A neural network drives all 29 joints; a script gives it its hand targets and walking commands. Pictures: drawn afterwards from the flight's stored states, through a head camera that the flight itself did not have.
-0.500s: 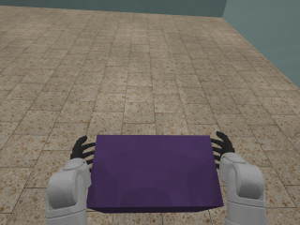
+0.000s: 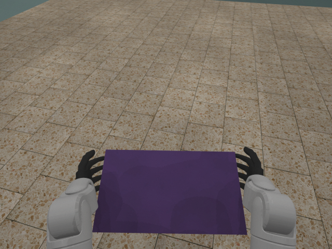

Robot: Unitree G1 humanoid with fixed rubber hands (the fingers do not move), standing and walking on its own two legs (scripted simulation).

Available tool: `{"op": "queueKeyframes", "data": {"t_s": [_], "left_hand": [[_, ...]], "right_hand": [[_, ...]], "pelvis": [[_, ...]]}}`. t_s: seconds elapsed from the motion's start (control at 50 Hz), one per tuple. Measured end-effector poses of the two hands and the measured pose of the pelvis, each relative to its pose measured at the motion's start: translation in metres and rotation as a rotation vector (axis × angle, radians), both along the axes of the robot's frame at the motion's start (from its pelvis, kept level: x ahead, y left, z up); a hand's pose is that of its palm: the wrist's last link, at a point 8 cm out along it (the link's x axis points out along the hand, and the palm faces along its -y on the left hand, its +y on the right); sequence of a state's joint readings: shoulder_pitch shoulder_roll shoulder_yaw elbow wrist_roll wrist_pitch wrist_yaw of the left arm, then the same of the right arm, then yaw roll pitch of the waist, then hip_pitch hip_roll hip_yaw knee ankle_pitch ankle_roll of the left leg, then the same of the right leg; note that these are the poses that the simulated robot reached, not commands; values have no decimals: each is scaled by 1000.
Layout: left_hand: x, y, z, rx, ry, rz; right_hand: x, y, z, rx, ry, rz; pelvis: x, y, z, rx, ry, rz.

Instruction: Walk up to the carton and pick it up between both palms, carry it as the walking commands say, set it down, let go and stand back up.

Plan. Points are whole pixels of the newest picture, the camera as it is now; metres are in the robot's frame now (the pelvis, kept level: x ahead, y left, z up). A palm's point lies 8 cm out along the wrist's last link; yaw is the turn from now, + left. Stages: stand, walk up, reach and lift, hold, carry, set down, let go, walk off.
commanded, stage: carry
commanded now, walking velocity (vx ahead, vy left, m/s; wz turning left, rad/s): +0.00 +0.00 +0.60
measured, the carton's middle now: (169, 196) +0.27 -0.02 -0.01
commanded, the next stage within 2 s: none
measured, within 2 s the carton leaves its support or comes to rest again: neither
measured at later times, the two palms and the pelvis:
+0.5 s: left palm out of the picture +0.09 +0.30 +0.06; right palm (175, 205) +0.22 -0.03 +0.04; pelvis -0.10 +0.05 -0.01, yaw +20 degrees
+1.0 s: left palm out of the picture -0.06 +0.37 +0.07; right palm out of the picture +0.11 +0.06 +0.08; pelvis -0.21 +0.08 +0.00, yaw +27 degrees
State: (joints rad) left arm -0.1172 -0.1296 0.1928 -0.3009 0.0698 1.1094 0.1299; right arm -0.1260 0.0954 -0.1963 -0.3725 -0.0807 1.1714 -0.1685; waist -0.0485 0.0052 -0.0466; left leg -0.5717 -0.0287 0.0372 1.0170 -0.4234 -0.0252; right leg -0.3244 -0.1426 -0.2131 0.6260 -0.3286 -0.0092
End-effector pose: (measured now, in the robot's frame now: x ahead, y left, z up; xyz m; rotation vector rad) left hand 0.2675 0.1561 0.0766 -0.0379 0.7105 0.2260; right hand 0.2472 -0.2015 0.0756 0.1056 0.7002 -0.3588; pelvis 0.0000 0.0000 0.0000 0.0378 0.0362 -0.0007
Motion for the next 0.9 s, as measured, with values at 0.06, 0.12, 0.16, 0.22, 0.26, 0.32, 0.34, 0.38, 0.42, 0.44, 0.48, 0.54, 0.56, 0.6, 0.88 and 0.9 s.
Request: {"op": "queueKeyframes", "data": {"t_s": [0.06, 0.12, 0.16, 0.22, 0.26, 0.32, 0.34, 0.38, 0.42, 0.44, 0.48, 0.54, 0.56, 0.6, 0.88, 0.9], "left_hand": [[-9, 14, 10, -14, -43, 28], [-21, 35, 13, -11, -65, 71], [-31, 54, 8, -8, -59, 100], [-51, 86, -9, -13, -12, 148], [-71, 105, -19, -25, 42, 191], [-102, 126, -28, -34, 91, 280], [-111, 131, -29, -31, 95, 309], [-129, 137, -28, -19, 87, 362], [-146, 140, -25, -4, 62, 411], [-155, 140, -22, 2, 50, 434], [-168, 143, -17, 24, 44, 441], [-189, 152, -17, -2, 37, 451], [-195, 156, -17, -17, 27, 456], [-205, 165, -17, -46, -1, 464], [-301, 223, -14, -70, 35, 562], [-306, 223, -13, -68, 28, 569]], "right_hand": [[3, 14, 17, -27, -41, 39], [8, 35, 22, -58, -61, 108], [12, 54, 20, -73, -57, 151], [12, 88, 9, -73, -12, 197], [7, 110, -2, -61, 43, 228], [0, 135, -18, -52, 92, 300], [-2, 142, -23, -43, 96, 324], [-5, 152, -31, -17, 89, 365], [-9, 159, -36, 13, 64, 401], [-11, 162, -37, 27, 55, 416], [-19, 167, -37, 30, 48, 443], [-33, 177, -23, 1, 39, 455], [-38, 182, -17, -13, 29, 458], [-44, 193, -5, -45, 2, 470], [-113, 265, -1, -64, 39, 562], [-116, 265, 0, -60, 32, 566]], "pelvis": [[-5, 5, 0, 2, -4, 38], [-11, 16, -4, -7, -5, 89], [-16, 28, -11, -22, -8, 120], [-26, 40, -15, -20, -3, 150], [-36, 44, -12, -35, -4, 173], [-55, 45, -10, -39, 5, 215], [-61, 45, -11, -39, 8, 231], [-73, 44, -13, -35, 16, 259], [-85, 44, -15, -38, 14, 279], [-90, 45, -15, -48, 7, 293], [-97, 47, -14, -47, 8, 335], [-106, 51, -10, -38, 5, 381], [-109, 53, -9, -39, 5, 391], [-115, 58, -10, -46, 13, 414], [-186, 88, 6, -84, 27, 483], [-191, 88, 6, -80, 32, 483]]}}
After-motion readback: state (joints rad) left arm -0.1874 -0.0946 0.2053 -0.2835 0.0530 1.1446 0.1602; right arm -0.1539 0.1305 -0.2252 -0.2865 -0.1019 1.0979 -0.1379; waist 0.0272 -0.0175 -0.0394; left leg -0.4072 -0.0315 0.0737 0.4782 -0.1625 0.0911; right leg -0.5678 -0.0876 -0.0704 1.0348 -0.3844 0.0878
